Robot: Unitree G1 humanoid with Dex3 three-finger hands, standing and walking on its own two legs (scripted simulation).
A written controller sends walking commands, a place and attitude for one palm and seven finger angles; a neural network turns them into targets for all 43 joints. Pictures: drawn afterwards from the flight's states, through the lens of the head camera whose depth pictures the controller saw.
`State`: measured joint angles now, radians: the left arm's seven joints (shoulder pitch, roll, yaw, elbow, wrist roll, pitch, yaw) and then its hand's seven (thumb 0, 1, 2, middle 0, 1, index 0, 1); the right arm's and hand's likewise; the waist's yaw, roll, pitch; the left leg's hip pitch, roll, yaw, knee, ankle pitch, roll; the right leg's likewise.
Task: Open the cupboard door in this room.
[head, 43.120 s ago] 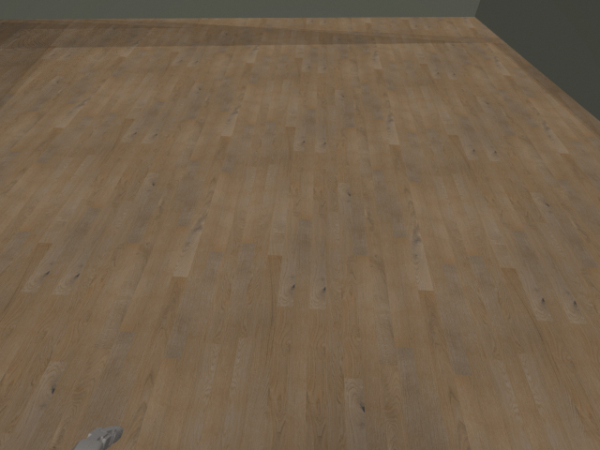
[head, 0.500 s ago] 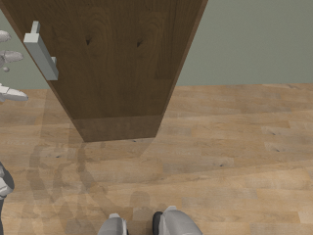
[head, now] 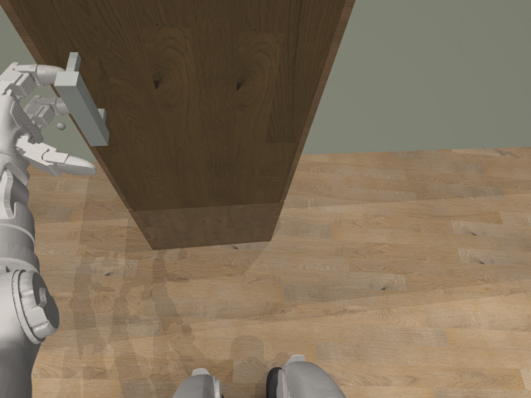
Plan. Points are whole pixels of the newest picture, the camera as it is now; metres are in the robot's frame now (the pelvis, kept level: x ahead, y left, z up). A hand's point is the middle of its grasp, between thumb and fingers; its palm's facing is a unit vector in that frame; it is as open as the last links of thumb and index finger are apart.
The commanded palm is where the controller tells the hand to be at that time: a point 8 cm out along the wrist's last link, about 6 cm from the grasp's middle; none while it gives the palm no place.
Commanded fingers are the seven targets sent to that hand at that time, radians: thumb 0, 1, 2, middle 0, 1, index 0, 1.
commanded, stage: slide the fingers in behind the handle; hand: left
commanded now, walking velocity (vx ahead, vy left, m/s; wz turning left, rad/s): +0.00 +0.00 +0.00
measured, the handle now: (87, 101) +0.53 +0.24 +0.08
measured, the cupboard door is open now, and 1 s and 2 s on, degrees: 0 0 1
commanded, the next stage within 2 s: close the thumb around the handle in 0.92 s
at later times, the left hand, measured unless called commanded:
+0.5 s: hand (90, 125) +0.48 +0.22 +0.08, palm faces +0.04 -1.00 +0.00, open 14.0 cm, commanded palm +0.46 +0.27 +0.08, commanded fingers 0.00 -0.50 0.30 -0.30 -1.20 -0.30 -1.20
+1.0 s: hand (90, 124) +0.49 +0.23 +0.08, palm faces +0.04 -1.00 -0.01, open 13.7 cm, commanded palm +0.46 +0.27 +0.08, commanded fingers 0.00 -0.50 0.30 -0.30 -1.20 -0.30 -1.20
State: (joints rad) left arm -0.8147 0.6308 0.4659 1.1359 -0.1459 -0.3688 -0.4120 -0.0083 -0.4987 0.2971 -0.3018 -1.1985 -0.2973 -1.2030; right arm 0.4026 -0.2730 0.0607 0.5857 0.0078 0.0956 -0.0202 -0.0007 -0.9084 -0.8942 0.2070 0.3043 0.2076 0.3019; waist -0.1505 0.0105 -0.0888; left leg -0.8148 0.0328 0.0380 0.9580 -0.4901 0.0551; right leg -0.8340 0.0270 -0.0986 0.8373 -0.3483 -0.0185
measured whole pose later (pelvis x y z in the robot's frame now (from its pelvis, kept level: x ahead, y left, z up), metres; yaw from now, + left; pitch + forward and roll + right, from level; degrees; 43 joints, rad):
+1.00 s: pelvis +0.00 -0.01 +0.00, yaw +0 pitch +20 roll -3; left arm -0.85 0.59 0.44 1.16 -0.13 -0.39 -0.35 -0.01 -0.50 0.30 -0.32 -1.21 -0.34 -1.23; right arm 0.40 -0.28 0.05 0.59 0.01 0.07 -0.02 0.00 -0.91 -0.89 0.21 0.30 0.21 0.30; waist -0.16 0.01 -0.08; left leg -0.82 0.03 0.03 0.95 -0.48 0.04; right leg -0.85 0.03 -0.10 0.85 -0.35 -0.03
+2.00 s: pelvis +0.00 -0.01 +0.00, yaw -1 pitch +19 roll -3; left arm -0.76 0.52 0.43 1.07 -0.14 -0.38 -0.29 0.01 0.70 0.82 -0.37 -1.35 -0.37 -1.35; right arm 0.41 -0.27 0.04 0.58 0.01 0.08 -0.01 0.00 -0.91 -0.89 0.21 0.30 0.21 0.30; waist -0.15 0.01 -0.10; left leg -0.78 0.04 0.05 0.92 -0.48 0.04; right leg -0.82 0.04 -0.08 0.83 -0.35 -0.04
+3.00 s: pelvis +0.01 -0.06 +0.01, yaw +4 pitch +8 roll +1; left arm 0.28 -0.08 -0.20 -0.07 0.08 -0.17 0.54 0.01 0.61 0.75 -0.37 -1.33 -0.36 -1.34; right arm 0.19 -0.19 0.02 0.53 -0.07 0.05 0.00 0.01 -0.91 -0.90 0.20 0.30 0.20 0.30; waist 0.01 0.03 -0.11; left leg -0.53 0.01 -0.02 0.86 -0.47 -0.03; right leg -0.59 0.01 -0.14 0.86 -0.43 -0.10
